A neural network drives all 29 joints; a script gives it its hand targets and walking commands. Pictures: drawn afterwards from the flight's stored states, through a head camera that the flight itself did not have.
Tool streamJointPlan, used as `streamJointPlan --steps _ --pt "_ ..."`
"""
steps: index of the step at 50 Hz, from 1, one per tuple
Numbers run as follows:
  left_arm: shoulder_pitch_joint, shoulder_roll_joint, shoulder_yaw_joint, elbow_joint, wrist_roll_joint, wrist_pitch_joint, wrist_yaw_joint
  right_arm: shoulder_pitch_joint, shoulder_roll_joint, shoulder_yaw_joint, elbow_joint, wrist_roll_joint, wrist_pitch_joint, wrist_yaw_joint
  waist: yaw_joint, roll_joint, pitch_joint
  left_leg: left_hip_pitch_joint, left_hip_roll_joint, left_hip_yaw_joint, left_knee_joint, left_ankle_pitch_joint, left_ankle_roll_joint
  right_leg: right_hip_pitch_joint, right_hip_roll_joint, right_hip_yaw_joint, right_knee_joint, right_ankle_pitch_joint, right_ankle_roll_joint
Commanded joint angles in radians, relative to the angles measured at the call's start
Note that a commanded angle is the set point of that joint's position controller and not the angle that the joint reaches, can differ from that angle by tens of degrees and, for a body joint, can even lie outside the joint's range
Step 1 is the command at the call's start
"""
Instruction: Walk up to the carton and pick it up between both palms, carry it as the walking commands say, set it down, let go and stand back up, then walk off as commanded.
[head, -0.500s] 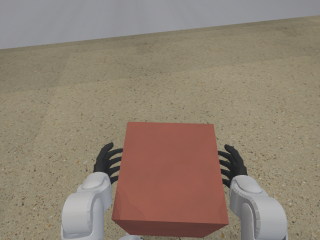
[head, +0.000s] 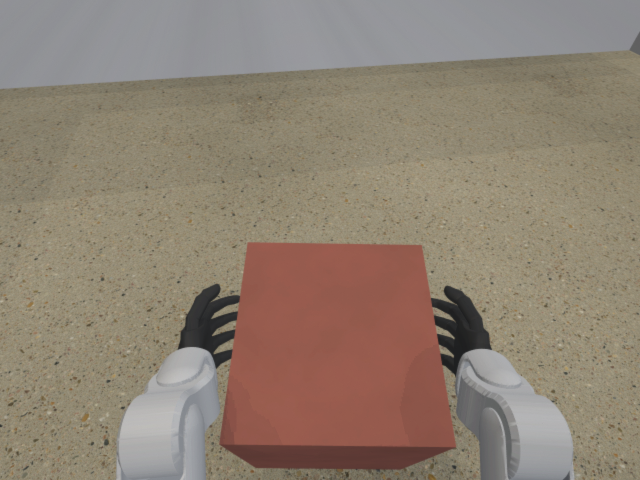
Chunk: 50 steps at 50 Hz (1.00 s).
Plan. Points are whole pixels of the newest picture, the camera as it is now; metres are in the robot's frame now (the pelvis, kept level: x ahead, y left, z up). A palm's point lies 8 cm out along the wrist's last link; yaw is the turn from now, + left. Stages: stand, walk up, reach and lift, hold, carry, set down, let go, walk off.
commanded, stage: carry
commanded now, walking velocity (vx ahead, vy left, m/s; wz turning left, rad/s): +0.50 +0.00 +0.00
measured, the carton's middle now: (331, 366) +0.26 +0.01 +0.02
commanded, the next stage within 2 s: none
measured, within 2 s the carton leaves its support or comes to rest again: neither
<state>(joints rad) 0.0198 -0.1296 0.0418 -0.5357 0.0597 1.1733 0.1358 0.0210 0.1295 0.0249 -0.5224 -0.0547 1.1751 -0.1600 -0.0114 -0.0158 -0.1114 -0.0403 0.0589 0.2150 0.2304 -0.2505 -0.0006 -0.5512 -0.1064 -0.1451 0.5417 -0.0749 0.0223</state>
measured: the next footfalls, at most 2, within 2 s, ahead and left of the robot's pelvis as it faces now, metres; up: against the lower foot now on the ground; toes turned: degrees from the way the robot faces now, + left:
right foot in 0.10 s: +0.25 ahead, -0.14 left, +0.00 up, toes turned -11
left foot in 0.56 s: +0.60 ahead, +0.09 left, +0.00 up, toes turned +13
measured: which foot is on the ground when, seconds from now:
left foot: down 0.00-0.10, up 0.12-0.54, down 0.56-1.00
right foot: up 0.00-0.08, down 0.10-0.58, up 0.60-1.00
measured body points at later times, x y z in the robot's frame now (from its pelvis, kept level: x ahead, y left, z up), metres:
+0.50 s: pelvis +0.35 -0.02 -0.01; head +0.33 -0.02 +0.44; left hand +0.59 +0.15 +0.08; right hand +0.60 -0.15 +0.08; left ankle +0.50 +0.10 -0.72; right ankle +0.21 -0.13 -0.75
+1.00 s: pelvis +0.66 +0.03 +0.00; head +0.66 +0.06 +0.45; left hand +0.90 +0.19 +0.08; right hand +0.91 -0.10 +0.10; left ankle +0.56 +0.08 -0.75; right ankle +0.79 -0.12 -0.70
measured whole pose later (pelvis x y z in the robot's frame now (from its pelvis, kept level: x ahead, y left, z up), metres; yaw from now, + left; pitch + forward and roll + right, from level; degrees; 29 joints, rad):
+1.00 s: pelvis +0.66 +0.03 +0.00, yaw +1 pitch +3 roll -3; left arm 0.00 -0.13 0.02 -0.56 0.06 1.19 0.16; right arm 0.01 0.13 0.00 -0.55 -0.05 1.18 -0.15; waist 0.01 -0.02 -0.08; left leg 0.01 0.03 0.20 0.19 -0.26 0.05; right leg -0.60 -0.07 -0.15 0.67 -0.04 0.02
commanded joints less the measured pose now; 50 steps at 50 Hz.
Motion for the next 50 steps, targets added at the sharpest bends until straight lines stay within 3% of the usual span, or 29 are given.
streamJointPlan --steps 1,2,4,5,6,7,8,10,11,17,20,21,23,25,26,27,28,29,30,31,33,34,38,40,42,44,47,49,50 --pt "-0.353 -0.748 -0.608 -0.072 -0.267 0.026 -0.099 -0.319 0.734 0.526 -0.080 0.251 0.016 0.126 -0.009 0.184 -0.045 0.058 0.202 -0.064 -0.035 0.220 0.101 0.035 0.024 -0.062 -0.088 0.043 -0.016" --pt "-0.371 -0.753 -0.604 -0.071 -0.280 0.030 -0.103 -0.378 0.742 0.545 -0.107 0.258 0.020 0.118 -0.007 0.134 -0.054 0.005 0.201 -0.050 -0.009 0.169 0.084 0.127 0.028 -0.073 -0.115 0.042 -0.019" --pt "-0.372 -0.734 -0.602 -0.076 -0.297 0.036 -0.105 -0.362 0.734 0.539 -0.095 0.248 0.028 0.109 0.010 0.037 -0.118 -0.121 0.124 0.015 0.235 0.245 0.027 0.411 0.046 -0.087 -0.148 -0.024 -0.035" --pt "-0.321 -0.718 -0.583 -0.061 -0.282 0.040 -0.097 -0.382 0.725 0.548 -0.107 0.257 0.038 0.106 0.043 -0.051 -0.201 -0.266 0.082 0.032 0.479 0.175 -0.004 0.626 -0.079 0.089 -0.151 -0.112 -0.079" --pt "-0.337 -0.705 -0.588 -0.080 -0.290 0.039 -0.101 -0.354 0.722 0.545 -0.116 0.254 0.040 0.106 0.050 -0.243 -0.353 -0.474 -0.007 0.009 0.792 -0.037 -0.033 0.854 -0.319 0.478 -0.237 -0.198 -0.194" --pt "-0.350 -0.748 -0.572 -0.044 -0.300 0.027 -0.104 -0.430 0.739 0.572 -0.150 0.278 0.034 0.113 0.047 -0.319 -0.288 -0.705 -0.078 -0.053 0.946 -0.309 -0.030 0.916 -0.350 0.602 -0.280 -0.008 -0.261" --pt "-0.334 -0.794 -0.579 -0.059 -0.314 0.017 -0.103 -0.427 0.779 0.565 -0.138 0.293 0.027 0.116 0.048 -0.223 -0.277 -0.737 -0.009 -0.145 1.005 -0.270 -0.007 0.871 -0.321 0.484 -0.233 0.217 -0.259" --pt "-0.373 -0.883 -0.597 -0.077 -0.327 -0.005 -0.122 -0.486 0.863 0.607 -0.171 0.315 -0.001 0.123 0.036 -0.070 -0.316 -0.670 0.061 -0.192 0.910 -0.126 -0.004 0.797 -0.276 0.311 -0.245 0.249 -0.145" --pt "-0.393 -0.893 -0.608 -0.082 -0.330 -0.013 -0.127 -0.427 0.879 0.590 -0.128 0.297 -0.003 0.129 0.036 -0.070 -0.284 -0.624 0.068 -0.169 0.803 -0.099 -0.009 0.721 -0.258 0.246 -0.289 0.141 -0.131" --pt "-0.371 -0.846 -0.639 -0.109 -0.355 -0.042 -0.151 -0.377 0.874 0.599 -0.121 0.264 -0.042 0.121 0.034 -0.162 -0.167 -0.614 0.033 -0.085 0.503 0.083 -0.004 0.677 -0.205 0.105 -0.381 0.168 -0.155" --pt "-0.351 -0.809 -0.645 -0.092 -0.352 -0.025 -0.152 -0.343 0.833 0.575 -0.112 0.245 -0.036 0.115 0.037 -0.111 -0.106 -0.520 0.024 -0.047 0.395 0.225 -0.003 0.581 -0.182 0.021 -0.413 0.067 -0.138" --pt "-0.380 -0.789 -0.645 -0.117 -0.356 -0.023 -0.149 -0.345 0.823 0.565 -0.101 0.239 -0.031 0.112 0.040 -0.091 -0.080 -0.510 0.009 -0.029 0.349 0.237 0.000 0.596 -0.169 0.005 -0.392 0.111 -0.132" --pt "-0.384 -0.753 -0.641 -0.122 -0.349 -0.008 -0.141 -0.346 0.780 0.550 -0.116 0.236 -0.016 0.111 0.041 -0.125 -0.030 -0.473 0.000 -0.008 0.300 0.267 0.005 0.560 -0.170 -0.014 -0.384 0.093 -0.120" --pt "-0.395 -0.751 -0.627 -0.116 -0.338 0.003 -0.134 -0.393 0.789 0.565 -0.136 0.255 0.000 0.109 0.043 -0.153 -0.027 -0.434 -0.025 0.025 0.244 0.260 0.011 0.627 -0.158 -0.058 -0.291 0.268 -0.097" --pt "-0.346 -0.733 -0.624 -0.097 -0.322 0.018 -0.123 -0.327 0.757 0.543 -0.108 0.247 0.008 0.107 0.029 -0.089 -0.088 -0.297 -0.053 0.041 0.212 0.252 0.026 0.610 -0.141 -0.082 -0.189 0.375 -0.080" --pt "-0.370 -0.711 -0.633 -0.105 -0.307 0.027 -0.118 -0.284 0.736 0.527 -0.067 0.243 0.020 0.112 0.002 -0.043 -0.150 -0.108 -0.058 0.033 0.214 0.185 0.033 0.531 -0.099 -0.111 -0.008 0.320 -0.045" --pt "-0.409 -0.677 -0.625 -0.108 -0.301 0.037 -0.115 -0.316 0.714 0.511 -0.053 0.249 0.025 0.114 -0.028 0.062 -0.188 0.098 0.077 -0.178 0.200 0.110 0.085 0.317 -0.039 -0.113 0.232 0.168 -0.006" --pt "-0.369 -0.680 -0.620 -0.068 -0.287 0.057 -0.113 -0.309 0.679 0.493 -0.043 0.246 0.034 0.111 -0.017 0.319 -0.251 0.233 0.319 -0.601 0.061 0.018 0.167 0.099 0.084 -0.074 0.512 -0.336 0.019" --pt "-0.382 -0.715 -0.629 -0.071 -0.290 0.050 -0.106 -0.354 0.731 0.516 -0.052 0.269 0.025 0.120 -0.009 0.344 -0.288 0.296 0.379 -0.781 -0.013 -0.054 0.218 -0.028 0.121 0.084 0.668 -0.457 0.006" --pt "-0.433 -0.754 -0.665 -0.082 -0.309 0.043 -0.114 -0.379 0.764 0.516 -0.075 0.269 0.021 0.127 -0.013 0.243 -0.251 0.198 0.362 -0.703 -0.034 0.015 0.178 -0.027 0.076 0.129 0.715 -0.415 -0.004" --pt "-0.432 -0.840 -0.653 -0.055 -0.295 0.031 -0.119 -0.452 0.855 0.543 -0.091 0.299 0.011 0.150 -0.005 0.075 -0.221 0.023 0.302 -0.531 -0.091 -0.072 0.159 0.010 0.005 0.156 0.645 -0.261 -0.023" --pt "-0.447 -0.887 -0.645 -0.035 -0.293 0.018 -0.123 -0.483 0.890 0.550 -0.088 0.305 0.005 0.157 -0.001 0.010 -0.207 -0.005 0.272 -0.411 -0.078 -0.019 0.136 0.019 -0.025 0.141 0.599 -0.215 -0.014" --pt "-0.438 -0.965 -0.680 -0.101 -0.299 -0.040 -0.121 -0.456 0.934 0.563 -0.147 0.327 -0.045 0.177 -0.005 0.120 -0.257 0.083 0.248 -0.325 -0.114 0.111 0.119 0.001 -0.004 0.104 0.401 -0.124 -0.005" --pt "-0.353 -0.923 -0.641 -0.069 -0.262 -0.041 -0.106 -0.429 0.889 0.579 -0.142 0.337 -0.045 0.177 -0.006 0.071 -0.217 0.139 0.247 -0.257 -0.075 0.366 0.130 -0.067 -0.008 0.085 0.339 -0.095 0.008" --pt "-0.353 -0.892 -0.648 -0.102 -0.268 -0.043 -0.091 -0.393 0.848 0.557 -0.151 0.335 -0.042 0.175 -0.005 0.130 -0.213 0.226 0.225 -0.193 -0.027 0.615 0.101 -0.119 0.021 0.035 0.301 -0.064 0.008" --pt "-0.302 -0.827 -0.621 -0.064 -0.249 -0.015 -0.085 -0.341 0.774 0.536 -0.118 0.303 -0.021 0.162 0.000 0.114 -0.155 0.200 0.206 -0.148 -0.008 0.711 0.089 -0.122 0.026 0.016 0.238 -0.031 0.012" --pt "-0.392 -0.828 -0.672 -0.133 -0.288 -0.003 -0.079 -0.324 0.755 0.498 -0.113 0.279 -0.011 0.158 -0.002 0.221 -0.091 0.213 0.145 -0.051 0.007 0.922 0.051 -0.125 0.075 -0.055 0.122 0.047 0.006" --pt "-0.415 -0.816 -0.694 -0.173 -0.311 0.005 -0.082 -0.279 0.744 0.479 -0.115 0.257 -0.005 0.149 -0.011 0.193 -0.094 0.224 0.133 -0.024 0.029 0.985 0.043 -0.074 0.110 -0.094 0.047 0.082 -0.005" --pt "-0.383 -0.803 -0.671 -0.114 -0.294 0.021 -0.081 -0.321 0.717 0.488 -0.126 0.263 0.003 0.142 -0.014 0.190 -0.058 0.175 0.132 -0.011 0.024 0.935 0.049 -0.031 0.116 -0.106 -0.014 0.107 -0.005"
